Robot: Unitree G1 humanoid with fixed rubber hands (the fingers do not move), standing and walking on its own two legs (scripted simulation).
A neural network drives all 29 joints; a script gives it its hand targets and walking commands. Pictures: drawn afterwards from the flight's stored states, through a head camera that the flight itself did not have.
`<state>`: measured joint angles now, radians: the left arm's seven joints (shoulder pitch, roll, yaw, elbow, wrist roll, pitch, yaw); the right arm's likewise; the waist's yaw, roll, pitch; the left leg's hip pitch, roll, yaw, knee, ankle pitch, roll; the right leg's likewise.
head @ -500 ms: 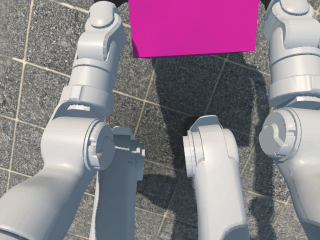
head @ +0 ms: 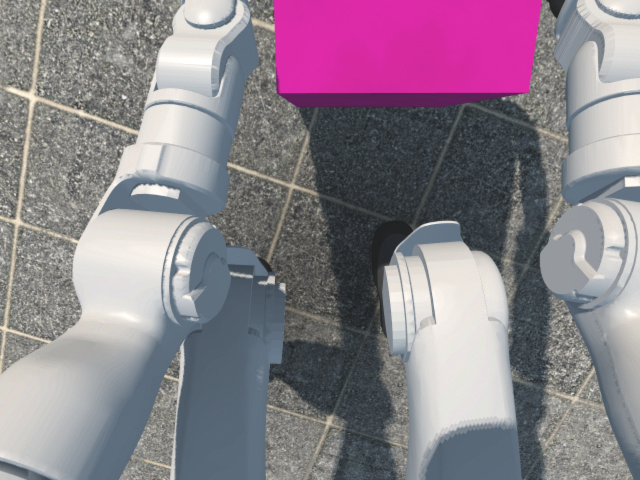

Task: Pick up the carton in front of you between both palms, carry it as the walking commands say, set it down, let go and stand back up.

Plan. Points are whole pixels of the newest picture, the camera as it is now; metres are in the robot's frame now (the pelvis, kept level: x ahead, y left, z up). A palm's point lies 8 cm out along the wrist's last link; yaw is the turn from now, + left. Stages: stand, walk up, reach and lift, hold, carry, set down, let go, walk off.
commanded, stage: set down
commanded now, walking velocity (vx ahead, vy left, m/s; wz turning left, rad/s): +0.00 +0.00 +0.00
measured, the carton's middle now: (385, 3) +0.54 -0.13 -0.26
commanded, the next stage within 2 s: let go in 1.76 s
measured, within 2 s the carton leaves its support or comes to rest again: neither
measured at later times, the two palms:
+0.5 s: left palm out of the picture +0.56 +0.03 -0.18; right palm out of the picture +0.51 -0.29 -0.19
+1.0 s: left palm out of the picture +0.57 +0.04 -0.09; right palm out of the picture +0.52 -0.33 -0.10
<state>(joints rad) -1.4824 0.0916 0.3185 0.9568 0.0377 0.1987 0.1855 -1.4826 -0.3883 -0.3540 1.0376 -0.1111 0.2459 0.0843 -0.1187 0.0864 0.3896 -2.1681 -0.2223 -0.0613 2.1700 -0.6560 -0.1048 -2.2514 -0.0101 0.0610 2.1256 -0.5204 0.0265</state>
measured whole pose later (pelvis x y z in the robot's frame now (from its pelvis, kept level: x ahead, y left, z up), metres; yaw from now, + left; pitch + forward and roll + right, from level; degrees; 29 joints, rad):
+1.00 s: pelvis -0.01 -0.01 +0.03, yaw -1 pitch +36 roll +4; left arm -1.44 0.21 0.19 0.89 -0.11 0.22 0.21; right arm -1.49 -0.51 -0.21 1.07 0.12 0.16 0.04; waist -0.09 0.06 0.33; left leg -2.06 -0.11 -0.01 2.08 -0.65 -0.07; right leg -2.18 0.01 0.06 2.04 -0.49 0.00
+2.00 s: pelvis +0.05 -0.03 +0.29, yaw -4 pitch +42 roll +3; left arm -0.90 0.09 0.27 0.65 0.13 0.21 0.12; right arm -0.97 -0.35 -0.34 0.80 -0.13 0.17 0.13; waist -0.05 0.04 -0.01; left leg -1.38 -0.05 -0.07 1.01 -0.36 -0.06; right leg -1.47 0.03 0.05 1.00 -0.26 -0.02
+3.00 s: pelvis +0.13 +0.00 +0.39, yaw -7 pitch -4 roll -1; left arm 0.21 0.20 0.04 0.43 0.01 0.11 -0.07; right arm 0.22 -0.22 -0.05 0.42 -0.02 0.12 0.07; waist 0.00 0.03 0.10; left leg -0.05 -0.02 -0.06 0.44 -0.32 0.01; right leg -0.13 0.02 0.06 0.42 -0.23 0.02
